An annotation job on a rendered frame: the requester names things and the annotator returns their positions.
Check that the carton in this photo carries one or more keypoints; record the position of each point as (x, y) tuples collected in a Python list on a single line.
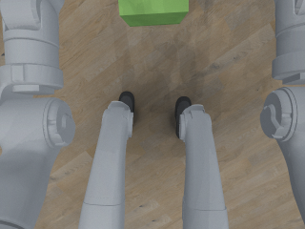
[(139, 13)]

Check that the robot left upper arm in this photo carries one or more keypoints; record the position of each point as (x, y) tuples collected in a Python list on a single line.
[(32, 133)]

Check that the robot right forearm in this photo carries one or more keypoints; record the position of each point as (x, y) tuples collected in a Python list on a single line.
[(289, 62)]

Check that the left robot shin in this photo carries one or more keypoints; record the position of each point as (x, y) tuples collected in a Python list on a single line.
[(115, 104)]

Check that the right robot thigh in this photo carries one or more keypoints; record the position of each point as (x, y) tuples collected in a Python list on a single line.
[(203, 204)]

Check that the robot left forearm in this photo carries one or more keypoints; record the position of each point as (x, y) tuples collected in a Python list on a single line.
[(31, 45)]

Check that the robot right upper arm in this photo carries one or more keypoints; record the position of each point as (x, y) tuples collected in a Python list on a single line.
[(283, 118)]

